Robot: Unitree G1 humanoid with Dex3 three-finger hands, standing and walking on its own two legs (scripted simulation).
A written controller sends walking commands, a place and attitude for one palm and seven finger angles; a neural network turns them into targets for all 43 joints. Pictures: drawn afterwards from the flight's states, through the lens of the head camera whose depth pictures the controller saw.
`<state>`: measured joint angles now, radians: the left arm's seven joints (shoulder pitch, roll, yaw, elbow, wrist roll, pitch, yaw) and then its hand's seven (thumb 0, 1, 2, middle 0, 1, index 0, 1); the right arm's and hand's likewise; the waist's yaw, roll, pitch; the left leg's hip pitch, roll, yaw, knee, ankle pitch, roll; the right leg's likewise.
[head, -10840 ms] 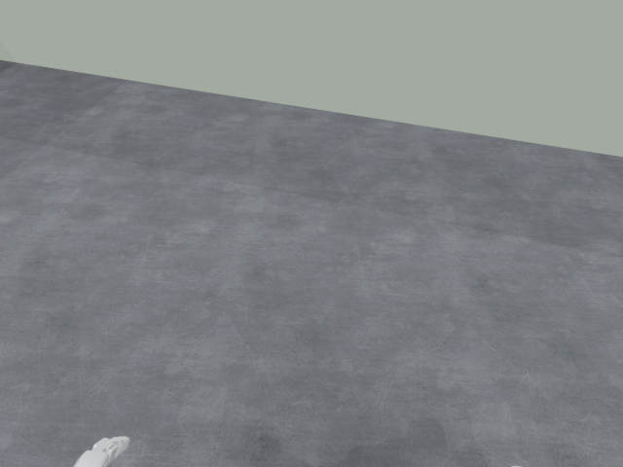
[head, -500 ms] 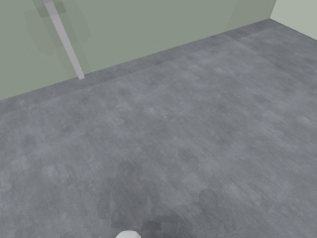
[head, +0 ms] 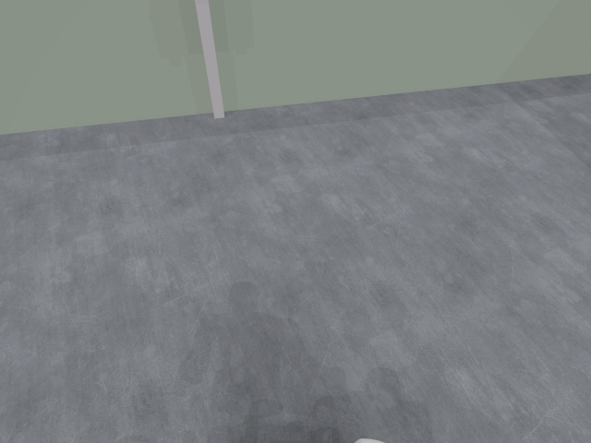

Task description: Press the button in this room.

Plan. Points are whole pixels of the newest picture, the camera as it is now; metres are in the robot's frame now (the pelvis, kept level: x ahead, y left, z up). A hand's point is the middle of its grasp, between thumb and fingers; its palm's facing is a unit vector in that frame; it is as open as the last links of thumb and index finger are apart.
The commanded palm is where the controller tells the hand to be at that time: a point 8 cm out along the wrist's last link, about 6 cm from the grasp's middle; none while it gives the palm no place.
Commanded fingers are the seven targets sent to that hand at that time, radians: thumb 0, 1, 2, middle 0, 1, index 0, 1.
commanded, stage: turn or walk to find it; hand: left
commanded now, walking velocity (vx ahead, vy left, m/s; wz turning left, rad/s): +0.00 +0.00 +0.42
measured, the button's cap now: out of the picture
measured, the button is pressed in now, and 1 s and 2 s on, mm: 0 0 0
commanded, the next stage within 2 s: none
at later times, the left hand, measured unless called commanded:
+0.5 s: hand out of the picture -0.02 +0.15 -0.15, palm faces +0.28 -0.92 -0.26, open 7.3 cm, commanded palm none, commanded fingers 0.00 0.90 0.90 -0.20 -0.30 -0.20 -0.30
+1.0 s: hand out of the picture -0.11 +0.22 -0.17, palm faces +0.46 -0.86 -0.24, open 7.4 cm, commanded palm none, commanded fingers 0.00 0.90 0.90 -0.20 -0.30 -0.20 -0.30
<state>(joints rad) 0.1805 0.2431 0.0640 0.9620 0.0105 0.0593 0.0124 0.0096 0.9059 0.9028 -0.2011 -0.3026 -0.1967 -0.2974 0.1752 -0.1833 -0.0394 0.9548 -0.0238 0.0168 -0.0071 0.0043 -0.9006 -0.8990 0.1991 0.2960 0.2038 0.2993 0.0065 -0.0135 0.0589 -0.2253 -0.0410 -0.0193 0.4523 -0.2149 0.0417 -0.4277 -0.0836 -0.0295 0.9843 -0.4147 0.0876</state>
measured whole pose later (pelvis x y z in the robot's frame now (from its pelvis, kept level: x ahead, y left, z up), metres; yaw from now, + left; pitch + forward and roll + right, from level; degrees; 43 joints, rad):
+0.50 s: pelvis -0.03 -0.05 +0.00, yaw +15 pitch -1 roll +2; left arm 0.23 0.16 0.04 0.94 0.02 0.00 0.02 0.01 0.91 0.90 -0.21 -0.30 -0.20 -0.30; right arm 0.26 -0.25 -0.09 1.03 -0.03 0.09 0.01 0.01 -0.91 -0.90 0.19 0.30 0.20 0.30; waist -0.01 0.03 0.07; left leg -0.43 0.04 -0.03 1.06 -0.40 -0.08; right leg -0.21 -0.10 -0.22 0.50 -0.27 -0.03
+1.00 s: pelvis -0.09 +0.00 +0.00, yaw +25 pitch +0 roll -1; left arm 0.18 0.25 0.07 0.97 0.01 0.06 0.01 0.01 0.91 0.90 -0.20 -0.30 -0.20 -0.30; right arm 0.18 -0.18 -0.04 0.96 -0.02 0.02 -0.01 0.00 -0.90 -0.90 0.20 0.30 0.20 0.30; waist 0.01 -0.02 0.06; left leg -0.23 -0.05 -0.02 0.43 -0.19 0.06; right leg -0.44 -0.09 -0.02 1.03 -0.38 0.09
